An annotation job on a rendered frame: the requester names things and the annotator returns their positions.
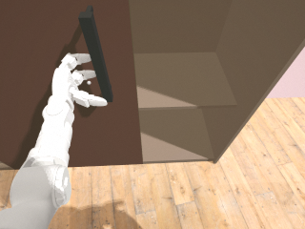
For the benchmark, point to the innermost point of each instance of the left robot upper arm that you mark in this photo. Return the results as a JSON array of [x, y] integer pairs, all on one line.
[[37, 193]]

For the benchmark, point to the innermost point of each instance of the robot left forearm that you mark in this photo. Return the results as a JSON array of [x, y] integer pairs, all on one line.
[[54, 140]]

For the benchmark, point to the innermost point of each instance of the robot left hand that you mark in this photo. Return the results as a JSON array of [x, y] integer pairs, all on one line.
[[63, 81]]

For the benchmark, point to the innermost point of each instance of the handle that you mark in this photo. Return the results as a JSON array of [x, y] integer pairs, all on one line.
[[89, 29]]

